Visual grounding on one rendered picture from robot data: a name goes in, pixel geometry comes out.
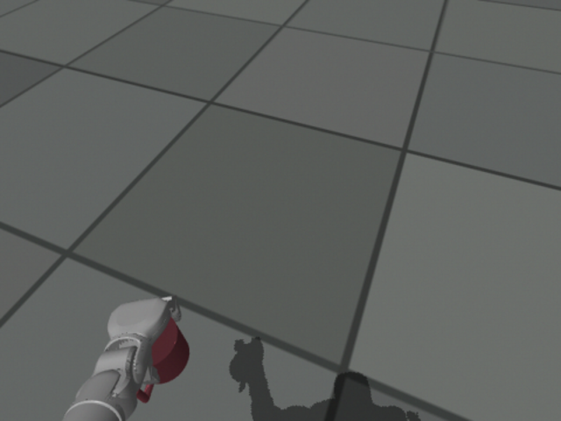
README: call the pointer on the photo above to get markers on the left robot hand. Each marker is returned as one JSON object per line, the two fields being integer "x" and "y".
{"x": 147, "y": 318}

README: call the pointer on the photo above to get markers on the mug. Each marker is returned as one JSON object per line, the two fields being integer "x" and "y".
{"x": 170, "y": 354}

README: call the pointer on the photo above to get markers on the left robot arm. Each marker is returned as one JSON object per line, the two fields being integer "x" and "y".
{"x": 110, "y": 394}

